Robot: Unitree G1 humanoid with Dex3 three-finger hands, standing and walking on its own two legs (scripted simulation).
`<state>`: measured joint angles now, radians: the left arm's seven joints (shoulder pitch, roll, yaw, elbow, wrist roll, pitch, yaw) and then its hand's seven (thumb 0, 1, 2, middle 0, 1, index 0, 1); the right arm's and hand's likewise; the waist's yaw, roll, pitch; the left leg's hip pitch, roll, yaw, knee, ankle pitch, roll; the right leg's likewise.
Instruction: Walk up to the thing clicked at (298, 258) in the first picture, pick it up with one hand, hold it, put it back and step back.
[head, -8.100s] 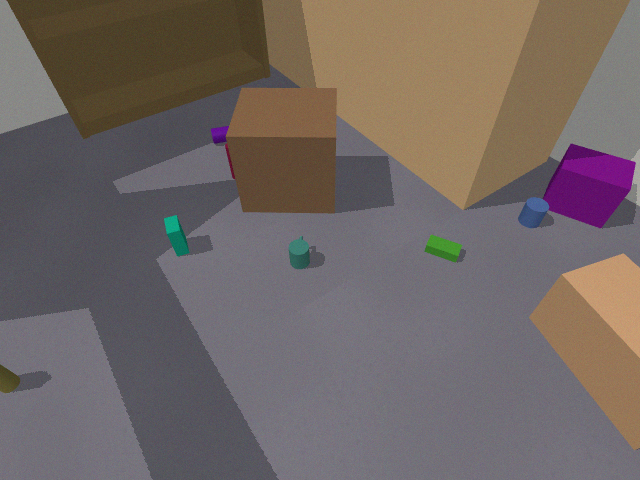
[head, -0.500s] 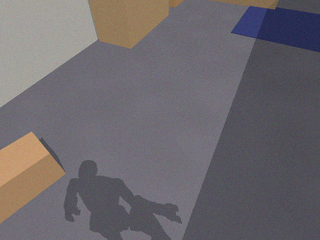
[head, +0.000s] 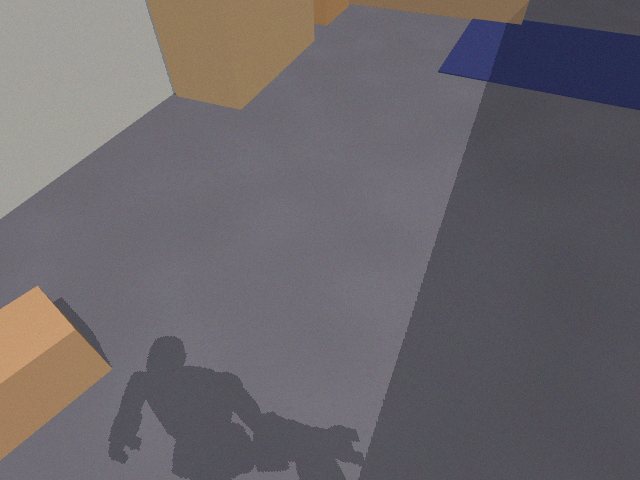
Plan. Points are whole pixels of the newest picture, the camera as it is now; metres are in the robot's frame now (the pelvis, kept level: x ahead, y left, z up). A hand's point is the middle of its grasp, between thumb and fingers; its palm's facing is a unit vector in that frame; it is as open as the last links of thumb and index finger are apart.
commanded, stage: walk up
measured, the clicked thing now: out of the picture -0.58 +0.84 -0.73
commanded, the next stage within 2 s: none
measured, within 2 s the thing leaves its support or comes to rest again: neither
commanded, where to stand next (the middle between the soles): +0.65 +0.01 m, yaw +0 degrees
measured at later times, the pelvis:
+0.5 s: pelvis +0.17 -0.02 -0.01, yaw +2 degrees
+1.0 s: pelvis +0.39 -0.01 -0.02, yaw +8 degrees
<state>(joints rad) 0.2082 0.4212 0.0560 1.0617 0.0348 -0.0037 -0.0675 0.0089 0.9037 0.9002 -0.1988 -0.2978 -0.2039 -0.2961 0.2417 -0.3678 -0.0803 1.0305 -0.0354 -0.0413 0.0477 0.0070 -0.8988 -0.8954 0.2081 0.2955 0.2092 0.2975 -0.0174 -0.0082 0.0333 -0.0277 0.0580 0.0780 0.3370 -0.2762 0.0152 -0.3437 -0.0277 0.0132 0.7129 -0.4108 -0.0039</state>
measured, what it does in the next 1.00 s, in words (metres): walks ahead: right foot, then left foot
